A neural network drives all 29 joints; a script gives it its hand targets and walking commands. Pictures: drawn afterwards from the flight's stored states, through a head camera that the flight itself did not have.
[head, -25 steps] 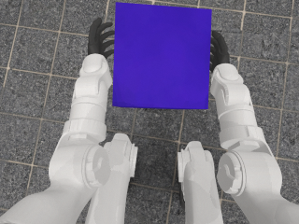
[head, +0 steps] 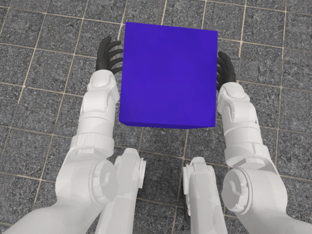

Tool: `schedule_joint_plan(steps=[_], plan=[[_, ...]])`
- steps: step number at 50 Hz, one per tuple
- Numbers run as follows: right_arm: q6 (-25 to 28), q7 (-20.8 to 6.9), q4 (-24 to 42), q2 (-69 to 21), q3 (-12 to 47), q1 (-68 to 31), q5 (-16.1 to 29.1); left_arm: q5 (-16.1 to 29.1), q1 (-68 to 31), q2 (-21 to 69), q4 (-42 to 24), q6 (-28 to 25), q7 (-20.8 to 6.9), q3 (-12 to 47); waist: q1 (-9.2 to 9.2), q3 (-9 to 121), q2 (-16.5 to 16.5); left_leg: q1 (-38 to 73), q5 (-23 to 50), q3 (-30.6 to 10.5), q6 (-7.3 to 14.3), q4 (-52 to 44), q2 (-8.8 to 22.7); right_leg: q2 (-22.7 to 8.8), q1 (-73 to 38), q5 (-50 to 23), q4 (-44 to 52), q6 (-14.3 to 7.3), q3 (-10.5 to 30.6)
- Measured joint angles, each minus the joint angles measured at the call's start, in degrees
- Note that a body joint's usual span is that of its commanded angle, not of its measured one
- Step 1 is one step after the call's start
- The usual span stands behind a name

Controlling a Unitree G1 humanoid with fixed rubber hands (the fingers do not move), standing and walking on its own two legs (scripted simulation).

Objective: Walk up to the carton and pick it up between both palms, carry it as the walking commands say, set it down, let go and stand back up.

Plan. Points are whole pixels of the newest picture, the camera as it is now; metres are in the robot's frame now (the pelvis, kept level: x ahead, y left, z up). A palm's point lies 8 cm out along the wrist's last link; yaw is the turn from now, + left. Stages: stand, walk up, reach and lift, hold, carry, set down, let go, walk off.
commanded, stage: reach and lift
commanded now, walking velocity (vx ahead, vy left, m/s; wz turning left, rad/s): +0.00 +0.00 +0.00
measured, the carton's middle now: (163, 88) +0.49 +0.03 -0.14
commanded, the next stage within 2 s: none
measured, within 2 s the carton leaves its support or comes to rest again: neither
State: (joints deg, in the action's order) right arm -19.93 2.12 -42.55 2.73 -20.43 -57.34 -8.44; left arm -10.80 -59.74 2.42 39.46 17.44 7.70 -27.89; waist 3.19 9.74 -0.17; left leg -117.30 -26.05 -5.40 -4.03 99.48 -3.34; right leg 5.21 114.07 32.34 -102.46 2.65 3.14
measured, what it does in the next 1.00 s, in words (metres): rises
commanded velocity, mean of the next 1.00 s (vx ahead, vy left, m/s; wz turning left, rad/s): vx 0.00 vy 0.00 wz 0.00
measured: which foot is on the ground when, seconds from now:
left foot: down 0.00-1.00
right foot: down 0.00-1.00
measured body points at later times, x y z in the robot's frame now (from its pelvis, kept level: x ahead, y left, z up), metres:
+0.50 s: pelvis +0.02 +0.00 +0.06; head +0.23 +0.00 +0.45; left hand +0.48 +0.18 +0.01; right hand +0.48 -0.11 -0.01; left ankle +0.12 +0.14 -0.46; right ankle +0.09 -0.13 -0.46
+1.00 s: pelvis +0.04 +0.00 +0.13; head +0.21 +0.01 +0.54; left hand +0.46 +0.18 +0.09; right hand +0.46 -0.11 +0.06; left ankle +0.12 +0.14 -0.46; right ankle +0.09 -0.13 -0.46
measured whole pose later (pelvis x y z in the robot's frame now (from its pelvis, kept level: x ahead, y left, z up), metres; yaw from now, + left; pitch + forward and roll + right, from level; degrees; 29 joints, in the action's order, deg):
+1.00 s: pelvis +0.04 +0.00 +0.13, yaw +0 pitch +35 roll -1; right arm -17.8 1.4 -38.0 -3.6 -20.8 -38.8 -11.1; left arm -12.0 -41.7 7.5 35.5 16.0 5.9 -25.7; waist 3.9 14.0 0.0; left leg -86.6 -24.2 -5.9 -2.9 75.9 -2.6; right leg 4.3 83.3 29.1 -77.5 1.8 3.9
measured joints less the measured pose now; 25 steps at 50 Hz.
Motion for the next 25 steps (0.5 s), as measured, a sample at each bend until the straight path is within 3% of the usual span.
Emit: schedule_joint_plan(steps=[25], plan=[[0.99, -0.18, 1.09, -3.45, -0.60, 8.48, -1.81, -0.24, 8.50, 2.26, -1.41, -0.32, -0.89, 0.36, 0.46, 3.47, 0.26, 13.93, 0.27, -0.13, 0.55, -10.68, 0.42, -0.15, -13.82, -1.12, 11.40, -0.30, 0.60]])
